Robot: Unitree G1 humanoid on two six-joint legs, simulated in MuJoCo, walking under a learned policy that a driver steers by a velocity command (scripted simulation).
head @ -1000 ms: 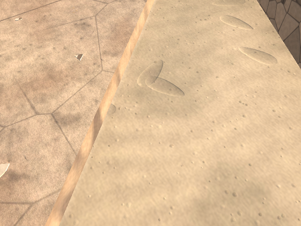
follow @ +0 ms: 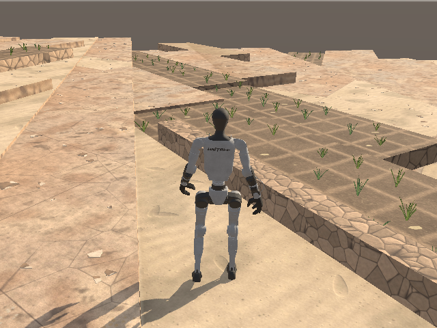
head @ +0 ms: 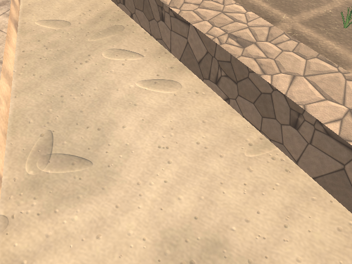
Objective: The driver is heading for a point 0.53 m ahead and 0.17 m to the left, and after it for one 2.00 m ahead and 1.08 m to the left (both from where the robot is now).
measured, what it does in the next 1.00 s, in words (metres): walks ahead, turning left: left foot, then right foot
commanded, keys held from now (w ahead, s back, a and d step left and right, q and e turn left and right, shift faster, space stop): w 0.10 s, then w+q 0.90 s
